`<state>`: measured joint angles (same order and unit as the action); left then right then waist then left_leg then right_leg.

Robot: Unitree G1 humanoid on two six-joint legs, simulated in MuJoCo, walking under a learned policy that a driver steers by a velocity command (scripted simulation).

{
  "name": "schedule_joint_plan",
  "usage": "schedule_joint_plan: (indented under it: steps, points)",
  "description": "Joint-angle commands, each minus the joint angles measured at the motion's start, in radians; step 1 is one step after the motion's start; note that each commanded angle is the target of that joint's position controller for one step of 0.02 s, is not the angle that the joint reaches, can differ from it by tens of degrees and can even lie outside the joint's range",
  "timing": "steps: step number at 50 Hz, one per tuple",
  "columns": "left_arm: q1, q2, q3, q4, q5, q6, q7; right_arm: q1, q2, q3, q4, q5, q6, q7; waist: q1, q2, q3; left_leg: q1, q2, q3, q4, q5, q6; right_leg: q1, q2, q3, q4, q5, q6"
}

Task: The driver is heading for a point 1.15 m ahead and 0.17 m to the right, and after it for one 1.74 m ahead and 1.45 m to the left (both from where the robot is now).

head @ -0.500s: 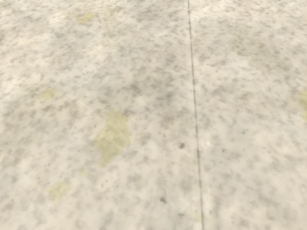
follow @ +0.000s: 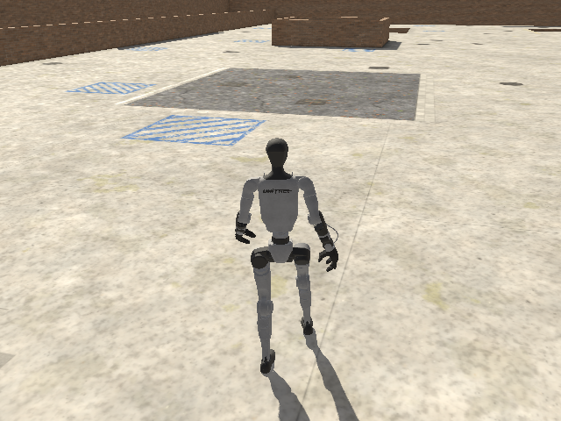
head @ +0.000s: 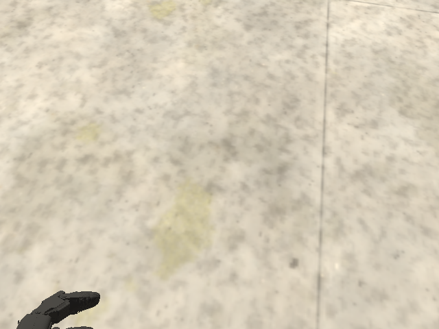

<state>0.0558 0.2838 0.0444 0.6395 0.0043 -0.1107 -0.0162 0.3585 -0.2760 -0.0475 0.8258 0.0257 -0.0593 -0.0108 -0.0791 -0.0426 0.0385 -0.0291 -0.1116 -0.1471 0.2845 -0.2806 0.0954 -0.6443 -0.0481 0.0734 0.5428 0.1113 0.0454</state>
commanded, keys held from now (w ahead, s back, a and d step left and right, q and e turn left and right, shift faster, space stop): w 0.12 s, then w+e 0.80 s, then w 0.08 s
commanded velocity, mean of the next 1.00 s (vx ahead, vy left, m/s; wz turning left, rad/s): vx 0.50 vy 0.00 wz -0.30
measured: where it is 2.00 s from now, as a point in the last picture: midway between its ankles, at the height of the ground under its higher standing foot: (249, 146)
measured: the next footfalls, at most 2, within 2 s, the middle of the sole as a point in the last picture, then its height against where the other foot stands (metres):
right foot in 0.12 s outside the picture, level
left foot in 0.58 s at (165, 310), level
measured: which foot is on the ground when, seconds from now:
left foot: down 0.00-0.14, up 0.16-0.56, down 0.58-1.00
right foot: up 0.00-0.10, down 0.12-0.58, up 0.60-1.00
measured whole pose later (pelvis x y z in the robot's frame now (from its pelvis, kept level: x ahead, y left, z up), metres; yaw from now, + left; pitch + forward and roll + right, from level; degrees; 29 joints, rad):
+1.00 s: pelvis +0.55 -0.03 -0.01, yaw -22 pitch +2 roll +2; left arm 0.09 0.29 0.05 0.60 -0.02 -0.02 -0.05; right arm 0.35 -0.31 -0.07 0.85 0.01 -0.07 0.00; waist -0.11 -0.04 0.04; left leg 0.06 0.00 0.20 0.24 -0.33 -0.02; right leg -0.64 -0.08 0.01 0.68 -0.05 -0.03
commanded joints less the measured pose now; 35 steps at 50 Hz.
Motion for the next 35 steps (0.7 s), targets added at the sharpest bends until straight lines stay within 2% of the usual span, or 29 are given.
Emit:
schedule_joint_plan:
  steps: [1, 3, 4, 5, 6, 7, 8, 9, 10, 11, 12, 13, 15, 17, 19, 21, 24, 26, 27, 28, 29, 30, 31, 32, 33, 34, 35]
  points:
    - [-0.13, 0.072, 0.016, -0.097, -0.008, -0.027, -0.015, 0.07, -0.159, -0.039, -0.022, -0.001, -0.002, -0.013, -0.015, 0.124, 0.01, -0.033, 0.259, -0.143, -0.023, 0.362, 0.095, 0.098, 0.043, -0.033, -0.077, 0.036, -0.03]
    - [-0.101, 0.097, 0.025, -0.093, -0.008, -0.027, -0.016, 0.067, -0.171, -0.045, -0.018, -0.007, 0.006, -0.016, 0.012, 0.141, 0.003, 0.054, 0.294, -0.16, 0.039, 0.499, 0.081, 0.106, 0.044, -0.033, -0.084, -0.066, -0.064]
    - [-0.052, 0.118, 0.035, -0.084, -0.007, -0.028, -0.013, 0.056, -0.18, -0.049, -0.023, -0.01, 0.01, -0.016, 0.04, 0.152, -0.027, 0.081, 0.289, -0.155, 0.104, 0.668, 0.072, 0.168, 0.064, -0.054, -0.085, -0.128, -0.088]
    - [0.056, 0.145, 0.05, -0.058, -0.007, -0.028, -0.007, 0.039, -0.179, -0.047, -0.03, -0.014, 0.015, -0.013, 0.101, 0.151, -0.104, 0.079, 0.257, -0.127, 0.231, 0.826, 0.055, 0.319, 0.08, -0.083, -0.106, -0.116, -0.123]
    - [0.214, 0.174, 0.059, -0.033, 0.005, -0.028, -0.001, 0.008, -0.159, -0.035, -0.053, -0.025, 0.017, -0.008, 0.182, 0.137, -0.238, -0.04, 0.217, -0.104, 0.439, 0.773, 0.032, 0.593, -0.006, -0.014, -0.054, -0.069, -0.182]
    - [0.355, 0.254, 0.081, -0.006, 0.018, -0.022, 0.0, 0.124, -0.079, -0.01, -0.062, -0.03, 0.006, -0.003, 0.169, -0.068, -0.413, -0.368, 0.076, -0.035, 0.809, 0.402, -0.032, 0.995, -0.229, 0.343, -0.024, -0.128, -0.336]
    - [0.41, 0.203, 0.072, 0.041, -0.011, -0.014, -0.011, 0.177, -0.068, 0.004, -0.044, -0.015, -0.005, 0.004, 0.162, -0.258, -0.477, -0.577, -0.006, -0.018, 1.027, -0.274, -0.066, 1.106, -0.346, 0.682, -0.17, -0.292, -0.415]
    - [0.346, 0.14, 0.051, 0.03, -0.03, -0.008, -0.01, 0.073, -0.158, -0.016, -0.067, -0.002, -0.016, 0.011, 0.171, -0.134, -0.308, -0.686, 0.071, -0.037, 1.083, -0.245, -0.055, 0.989, -0.307, 0.641, -0.219, -0.451, -0.369]
    - [0.268, 0.12, 0.043, 0.016, -0.023, 0.002, -0.007, -0.046, -0.168, -0.016, -0.103, 0.003, -0.027, 0.015, 0.163, -0.037, -0.169, -0.702, 0.118, 0.006, 1.053, -0.163, -0.051, 0.828, -0.26, 0.513, -0.249, -0.439, -0.333]
    - [0.22, 0.114, 0.038, 0.015, -0.011, 0.009, -0.009, -0.118, -0.152, -0.014, -0.124, -0.01, -0.037, 0.018, 0.136, 0.036, -0.053, -0.7, 0.147, 0.036, 0.978, -0.112, -0.054, 0.67, -0.217, 0.427, -0.289, -0.33, -0.322]
    - [0.199, 0.104, 0.033, 0.01, -0.003, 0.008, -0.008, -0.121, -0.145, -0.019, -0.127, -0.027, -0.041, 0.018, 0.106, 0.035, -0.033, -0.658, 0.179, 0.036, 0.906, -0.07, -0.059, 0.593, -0.185, 0.378, -0.308, -0.232, -0.311]
    - [0.19, 0.104, 0.032, 0.008, 0.001, 0.01, -0.008, -0.101, -0.126, -0.015, -0.127, -0.031, -0.042, 0.02, 0.082, 0.011, -0.034, -0.617, 0.188, 0.043, 0.862, -0.055, -0.069, 0.548, -0.157, 0.35, -0.328, -0.173, -0.312]
    - [0.19, 0.109, 0.034, 0.014, -0.012, 0.009, -0.005, -0.077, -0.095, -0.006, -0.125, -0.036, -0.038, 0.02, 0.059, -0.023, -0.046, -0.575, 0.195, 0.066, 0.747, -0.048, -0.098, 0.49, -0.13, 0.288, -0.352, -0.108, -0.324]
    - [0.201, 0.144, 0.046, 0.024, -0.021, 0.012, 0.005, -0.147, -0.072, 0.006, -0.152, -0.045, -0.036, 0.016, 0.072, -0.031, -0.029, -0.544, 0.187, 0.09, 0.595, 0.023, -0.128, 0.42, -0.109, 0.226, -0.37, -0.086, -0.324]
    - [0.225, 0.167, 0.056, 0.035, -0.025, 0.02, 0.015, -0.236, -0.059, 0.016, -0.174, -0.043, -0.041, 0.019, 0.101, -0.026, -0.017, -0.475, 0.164, 0.097, 0.431, 0.187, -0.142, 0.363, -0.072, 0.177, -0.37, -0.12, -0.293]
    - [0.275, 0.18, 0.061, 0.05, -0.028, 0.03, 0.022, -0.305, -0.067, 0.015, -0.19, -0.035, -0.048, 0.025, 0.13, -0.028, -0.021, -0.415, 0.13, 0.095, 0.332, 0.318, -0.153, 0.35, -0.067, 0.18, -0.354, -0.152, -0.271]
    - [0.322, 0.178, 0.063, 0.063, -0.038, 0.044, 0.027, -0.353, -0.1, 0.002, -0.212, -0.021, -0.054, 0.03, 0.135, -0.036, -0.028, -0.37, 0.117, 0.062, 0.244, 0.32, -0.145, 0.4, -0.089, 0.247, -0.295, -0.246, -0.242]
    - [0.323, 0.176, 0.064, 0.063, -0.035, 0.053, 0.03, -0.339, -0.126, -0.012, -0.214, -0.016, -0.06, 0.029, 0.112, -0.055, -0.034, -0.319, 0.118, 0.058, 0.211, 0.255, -0.123, 0.432, -0.103, 0.297, -0.235, -0.281, -0.22]
    - [0.316, 0.164, 0.061, 0.06, -0.033, 0.058, 0.03, -0.295, -0.135, -0.021, -0.203, -0.015, -0.063, 0.027, 0.084, -0.06, -0.046, -0.255, 0.12, 0.067, 0.183, 0.226, -0.104, 0.428, -0.09, 0.304, -0.189, -0.286, -0.202]
    - [0.315, 0.134, 0.052, 0.057, -0.028, 0.06, 0.029, -0.219, -0.155, -0.034, -0.186, -0.02, -0.066, 0.021, 0.044, -0.057, -0.081, -0.136, 0.138, 0.07, 0.155, 0.196, -0.077, 0.398, -0.049, 0.286, -0.103, -0.278, -0.175]
    - [0.307, 0.071, 0.029, 0.039, -0.017, 0.057, 0.025, -0.077, -0.207, -0.051, -0.172, -0.035, -0.068, 0.012, -0.021, 0.031, -0.193, 0.075, 0.287, -0.066, 0.153, 0.126, -0.015, 0.301, 0.013, 0.212, 0.151, -0.361, -0.136]
    - [0.42, 0.0, 0.006, 0.006, -0.033, 0.047, 0.026, 0.012, -0.293, -0.075, -0.149, -0.044, -0.049, 0.009, 0.011, 0.312, -0.325, 0.361, 0.512, -0.456, 0.083, -0.064, 0.13, 0.002, 0.134, 0.066, 0.468, -0.68, -0.077]
    - [0.428, 0.088, 0.021, 0.012, -0.052, 0.044, 0.03, 0.021, -0.236, -0.066, -0.137, -0.029, -0.041, 0.018, 0.006, 0.318, -0.287, 0.337, 0.544, -0.627, 0.015, -0.283, 0.157, -0.148, 0.069, 0.073, 0.646, -0.702, -0.062]
    - [0.348, 0.149, 0.04, 0.014, -0.05, 0.05, 0.032, -0.02, -0.169, -0.049, -0.147, -0.024, -0.04, 0.017, -0.009, 0.214, -0.17, 0.238, 0.499, -0.497, 0.0, -0.275, 0.119, -0.184, 0.031, 0.079, 0.709, -0.609, -0.056]
    - [0.3, 0.15, 0.043, 0.009, -0.039, 0.057, 0.033, -0.071, -0.138, -0.038, -0.15, -0.029, -0.038, 0.017, 0.006, 0.154, -0.107, 0.137, 0.454, -0.359, -0.007, -0.142, 0.092, -0.161, 0.002, 0.057, 0.707, -0.534, -0.049]
    - [0.272, 0.139, 0.045, 0.002, -0.03, 0.061, 0.031, -0.113, -0.108, -0.029, -0.147, -0.034, -0.036, 0.018, 0.026, 0.146, -0.062, 0.055, 0.412, -0.258, -0.029, -0.029, 0.083, -0.137, -0.023, 0.053, 0.671, -0.479, -0.043]
    - [0.263, 0.123, 0.046, -0.005, -0.031, 0.067, 0.025, -0.135, -0.094, -0.025, -0.142, -0.041, -0.037, 0.016, 0.047, 0.17, -0.037, -0.008, 0.384, -0.18, -0.053, 0.046, 0.074, -0.101, -0.048, 0.049, 0.645, -0.444, -0.041]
